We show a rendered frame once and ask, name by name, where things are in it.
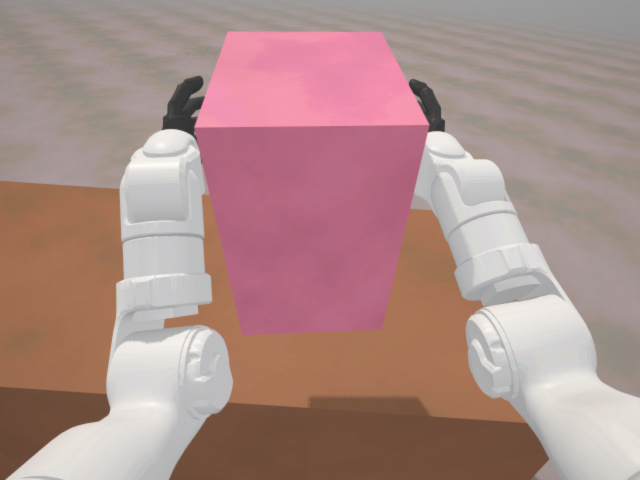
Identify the right robot upper arm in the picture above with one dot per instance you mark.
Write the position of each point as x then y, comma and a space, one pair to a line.
536, 353

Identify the robot left forearm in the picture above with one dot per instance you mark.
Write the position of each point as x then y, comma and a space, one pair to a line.
162, 230

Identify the robot right forearm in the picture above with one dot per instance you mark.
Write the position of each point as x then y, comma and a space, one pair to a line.
495, 261

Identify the pedestal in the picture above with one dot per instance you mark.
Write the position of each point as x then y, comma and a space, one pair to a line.
399, 403

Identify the carton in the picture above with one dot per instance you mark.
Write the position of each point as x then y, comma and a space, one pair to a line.
311, 144

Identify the robot right hand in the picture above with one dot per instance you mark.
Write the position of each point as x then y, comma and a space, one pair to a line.
429, 105

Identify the left robot upper arm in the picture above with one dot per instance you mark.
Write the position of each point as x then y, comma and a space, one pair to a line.
162, 386

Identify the robot left hand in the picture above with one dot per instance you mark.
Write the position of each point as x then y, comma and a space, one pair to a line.
181, 108

